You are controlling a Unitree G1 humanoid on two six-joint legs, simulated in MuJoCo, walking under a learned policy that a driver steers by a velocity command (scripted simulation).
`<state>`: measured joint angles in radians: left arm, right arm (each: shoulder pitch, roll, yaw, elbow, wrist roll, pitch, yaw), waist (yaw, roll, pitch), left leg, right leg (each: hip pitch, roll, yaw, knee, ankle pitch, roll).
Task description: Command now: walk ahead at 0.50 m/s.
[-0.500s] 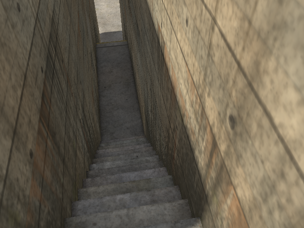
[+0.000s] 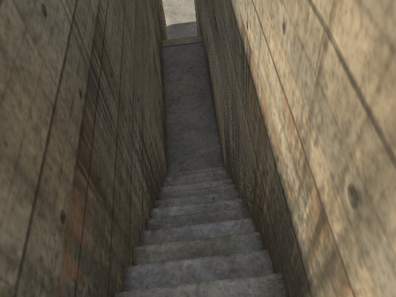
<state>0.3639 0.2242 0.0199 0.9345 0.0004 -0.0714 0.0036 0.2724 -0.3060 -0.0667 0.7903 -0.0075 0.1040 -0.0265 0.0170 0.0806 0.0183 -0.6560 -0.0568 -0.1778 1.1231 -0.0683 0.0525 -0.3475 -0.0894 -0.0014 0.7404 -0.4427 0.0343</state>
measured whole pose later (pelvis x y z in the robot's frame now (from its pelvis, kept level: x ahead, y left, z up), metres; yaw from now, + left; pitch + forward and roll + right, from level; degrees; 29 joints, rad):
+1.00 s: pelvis +0.45 +0.17 -0.48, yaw -1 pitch +2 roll -4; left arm 0.65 0.18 0.05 1.14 0.04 -0.09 0.05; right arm 0.21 -0.23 -0.08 0.92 0.03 -0.12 -0.03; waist 0.05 0.00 -0.01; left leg -0.81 -0.01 -0.18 1.29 0.02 -0.02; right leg -0.33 0.06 -0.01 0.97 -0.63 -0.08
